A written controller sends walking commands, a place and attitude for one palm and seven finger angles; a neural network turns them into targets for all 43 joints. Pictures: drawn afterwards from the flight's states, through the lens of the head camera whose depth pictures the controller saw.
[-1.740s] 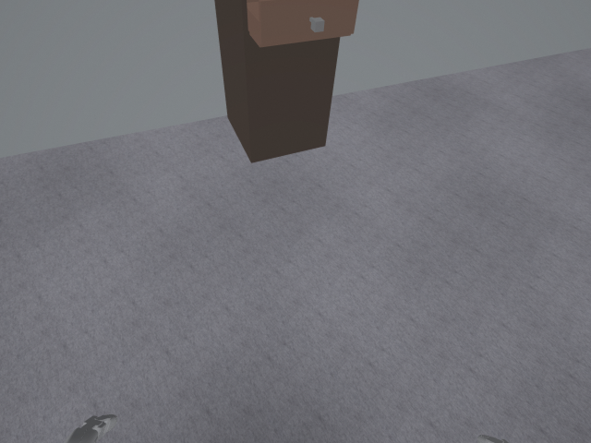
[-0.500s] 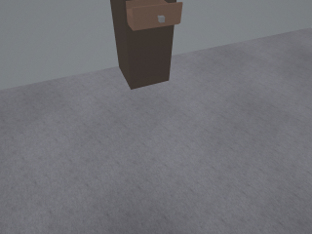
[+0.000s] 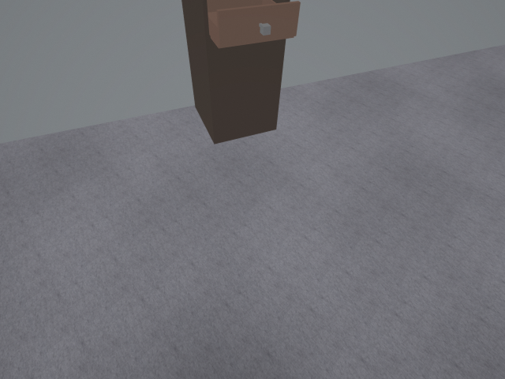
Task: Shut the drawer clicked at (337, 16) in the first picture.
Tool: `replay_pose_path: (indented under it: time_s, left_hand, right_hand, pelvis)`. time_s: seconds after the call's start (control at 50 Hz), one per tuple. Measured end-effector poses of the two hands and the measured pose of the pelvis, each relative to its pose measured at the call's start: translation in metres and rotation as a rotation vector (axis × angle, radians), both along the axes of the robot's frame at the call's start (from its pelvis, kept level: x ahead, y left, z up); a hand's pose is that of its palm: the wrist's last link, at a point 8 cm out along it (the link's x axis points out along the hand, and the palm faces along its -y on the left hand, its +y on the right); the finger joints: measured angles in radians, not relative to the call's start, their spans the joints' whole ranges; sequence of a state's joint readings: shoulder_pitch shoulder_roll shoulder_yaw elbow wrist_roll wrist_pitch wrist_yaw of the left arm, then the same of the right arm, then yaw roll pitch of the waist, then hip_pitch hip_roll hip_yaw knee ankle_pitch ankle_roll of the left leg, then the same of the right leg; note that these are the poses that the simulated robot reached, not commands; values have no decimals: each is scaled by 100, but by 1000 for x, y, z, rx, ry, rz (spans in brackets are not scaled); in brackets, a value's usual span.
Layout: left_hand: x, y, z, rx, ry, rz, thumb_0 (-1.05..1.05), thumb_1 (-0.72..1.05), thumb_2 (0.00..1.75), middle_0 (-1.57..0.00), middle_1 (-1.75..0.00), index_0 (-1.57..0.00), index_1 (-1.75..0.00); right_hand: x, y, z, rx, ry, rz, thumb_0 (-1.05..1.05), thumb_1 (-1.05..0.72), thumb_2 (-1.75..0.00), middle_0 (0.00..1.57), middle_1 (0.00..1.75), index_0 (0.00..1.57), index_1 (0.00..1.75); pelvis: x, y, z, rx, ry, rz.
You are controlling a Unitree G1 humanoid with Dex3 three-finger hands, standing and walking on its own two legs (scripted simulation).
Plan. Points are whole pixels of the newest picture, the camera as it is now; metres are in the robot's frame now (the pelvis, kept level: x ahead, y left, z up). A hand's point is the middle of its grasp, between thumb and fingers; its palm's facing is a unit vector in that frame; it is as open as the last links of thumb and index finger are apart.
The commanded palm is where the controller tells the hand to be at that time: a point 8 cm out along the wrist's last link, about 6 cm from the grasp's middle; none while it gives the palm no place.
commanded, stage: walk to a spot facing it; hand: left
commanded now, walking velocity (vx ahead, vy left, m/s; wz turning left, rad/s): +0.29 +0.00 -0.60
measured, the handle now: (263, 27) +1.48 +0.04 -0.04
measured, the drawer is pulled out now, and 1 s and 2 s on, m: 0.14 0.14 0.14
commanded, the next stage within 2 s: none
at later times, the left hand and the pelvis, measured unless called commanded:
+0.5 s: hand out of the picture +0.09 +0.13 -0.17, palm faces -0.12 -0.97 -0.21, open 7.4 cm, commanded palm none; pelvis +0.08 -0.06 -0.01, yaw -12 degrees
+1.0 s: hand (193, 281) +0.36 +0.16 -0.20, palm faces -0.34 -0.92 -0.18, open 7.4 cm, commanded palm none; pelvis +0.30 -0.03 -0.02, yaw -26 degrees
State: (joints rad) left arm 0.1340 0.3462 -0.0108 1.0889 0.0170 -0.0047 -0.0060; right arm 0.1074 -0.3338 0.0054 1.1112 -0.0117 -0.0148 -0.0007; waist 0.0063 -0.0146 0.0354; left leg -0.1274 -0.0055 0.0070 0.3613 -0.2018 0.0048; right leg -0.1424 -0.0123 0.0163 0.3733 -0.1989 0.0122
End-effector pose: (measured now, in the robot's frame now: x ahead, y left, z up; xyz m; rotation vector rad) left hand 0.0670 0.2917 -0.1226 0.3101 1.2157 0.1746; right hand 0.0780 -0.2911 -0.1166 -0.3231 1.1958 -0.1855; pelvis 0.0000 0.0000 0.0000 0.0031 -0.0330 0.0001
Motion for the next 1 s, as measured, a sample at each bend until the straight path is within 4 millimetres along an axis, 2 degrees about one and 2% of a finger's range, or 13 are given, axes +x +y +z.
replay_pose_path:
  time_s: [0.14,0.26,0.38,0.44,0.5,0.58,0.64,0.72,0.82,0.88,0.9,0.94,1.0]
  left_hand:
    - [-3,-10,-8,-20,30,2,1,91,90,-20,-30,-20,-30]
    - [-7,-38,-20,-69,131,-29,1,91,90,-20,-30,-20,-30]
    - [21,-81,-29,-90,123,-69,1,91,90,-20,-30,-20,-30]
    - [27,-96,-27,-97,98,-40,1,91,90,-20,-30,-20,-30]
    - [28,-110,-21,-109,143,-48,1,91,90,-20,-30,-20,-30]
    - [36,-121,-14,-124,220,-88,1,91,90,-20,-30,-20,-30]
    - [53,-124,-12,-128,248,-105,1,90,90,-20,-30,-20,-30]
    - [87,-119,-15,-124,249,-111,1,90,90,-20,-30,-20,-30]
    - [142,-105,-27,-118,255,-117,1,90,90,-20,-30,-20,-30]
    - [183,-91,-44,-119,274,-137,1,90,90,-20,-30,-20,-30]
    - [200,-87,-50,-120,281,-150,1,90,90,-20,-30,-20,-30]
    - [238,-83,-53,-115,273,-194,1,91,90,-20,-30,-20,-30]
    - [307,-86,-47,-116,209,-274,1,91,90,-20,-30,-20,-30]
  right_hand:
    - [0,9,-7,22,-7,-23,1,-91,-90,20,30,20,30]
    - [-24,17,-26,92,16,-128,1,-91,-90,20,30,20,30]
    - [-59,4,-55,140,132,-229,1,-91,-90,20,30,20,30]
    - [-54,-3,-51,148,182,-239,1,-91,-90,20,30,20,30]
    - [-27,-11,-38,148,132,-256,1,-91,-90,20,30,20,30]
    - [23,-21,-23,142,7,-288,1,-91,-90,20,30,20,30]
    - [61,-24,-17,141,-62,-298,1,-91,-90,20,30,19,30]
    - [113,-21,-15,142,-110,-291,1,-91,-90,19,30,19,29]
    - [187,-8,-15,139,-157,-268,1,-91,-90,19,30,19,29]
    - [228,0,-20,113,-214,-275,1,-91,-90,20,30,19,30]
    - [236,3,-21,102,-229,-286,1,-91,-90,20,30,20,30]
    - [239,10,-18,94,-232,-325,1,-91,-90,20,30,20,30]
    - [225,22,-14,93,-183,-411,1,-91,-90,20,30,20,30]
  pelvis:
    - [8,0,-4,2,2,-36]
    - [27,-11,-11,19,6,-119]
    - [51,-38,-25,4,-1,-166]
    - [65,-48,-22,-1,-3,-175]
    - [81,-55,-11,8,5,-212]
    - [104,-59,-2,15,23,-258]
    - [125,-58,-1,11,34,-283]
    - [159,-54,-3,0,45,-305]
    - [213,-44,-12,-11,52,-335]
    - [251,-35,-26,-21,51,-367]
    - [261,-32,-29,-17,45,-380]
    - [278,-29,-28,-11,28,-417]
    - [303,-28,-18,-14,17,-454]
